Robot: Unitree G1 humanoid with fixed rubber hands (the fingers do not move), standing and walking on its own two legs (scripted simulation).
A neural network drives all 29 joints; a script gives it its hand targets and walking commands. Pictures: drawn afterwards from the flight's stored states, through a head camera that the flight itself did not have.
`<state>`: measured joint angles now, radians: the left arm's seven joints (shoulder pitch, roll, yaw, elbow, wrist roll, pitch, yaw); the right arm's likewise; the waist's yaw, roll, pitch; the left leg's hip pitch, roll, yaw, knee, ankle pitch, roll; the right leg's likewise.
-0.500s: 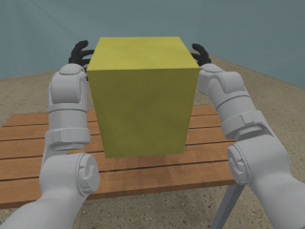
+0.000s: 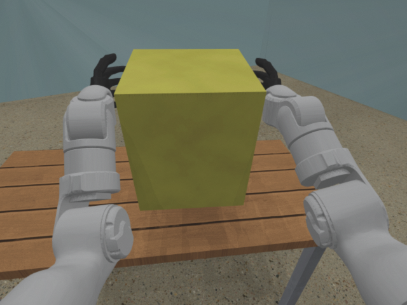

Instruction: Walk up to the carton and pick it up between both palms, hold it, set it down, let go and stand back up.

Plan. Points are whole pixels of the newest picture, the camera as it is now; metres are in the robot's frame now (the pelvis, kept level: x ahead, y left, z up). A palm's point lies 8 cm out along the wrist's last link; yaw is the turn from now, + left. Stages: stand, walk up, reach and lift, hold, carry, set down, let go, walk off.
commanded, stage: hold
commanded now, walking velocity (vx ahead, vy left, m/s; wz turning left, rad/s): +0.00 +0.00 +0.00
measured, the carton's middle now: (189, 129) +0.38 +0.01 +0.23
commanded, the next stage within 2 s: none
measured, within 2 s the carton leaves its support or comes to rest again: neither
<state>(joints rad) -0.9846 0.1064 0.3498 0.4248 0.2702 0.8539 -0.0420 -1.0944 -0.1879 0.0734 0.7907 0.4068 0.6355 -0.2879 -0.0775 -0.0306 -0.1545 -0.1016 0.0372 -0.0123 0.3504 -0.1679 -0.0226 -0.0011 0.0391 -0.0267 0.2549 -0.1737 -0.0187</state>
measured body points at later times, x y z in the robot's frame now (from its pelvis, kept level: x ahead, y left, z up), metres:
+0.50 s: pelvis -0.01 +0.00 +0.00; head -0.10 +0.02 +0.44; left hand +0.38 +0.17 +0.32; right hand +0.38 -0.14 +0.31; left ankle +0.02 +0.13 -0.75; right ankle -0.02 -0.10 -0.75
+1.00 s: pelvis +0.00 +0.00 +0.00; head -0.10 +0.02 +0.44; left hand +0.38 +0.17 +0.31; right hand +0.38 -0.14 +0.31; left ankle +0.02 +0.13 -0.75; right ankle -0.02 -0.10 -0.75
